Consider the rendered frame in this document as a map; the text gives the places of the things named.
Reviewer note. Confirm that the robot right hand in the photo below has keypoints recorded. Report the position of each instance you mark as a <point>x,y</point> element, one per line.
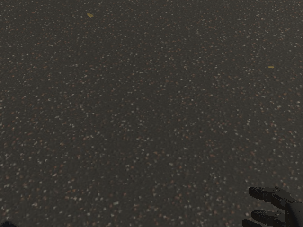
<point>281,199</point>

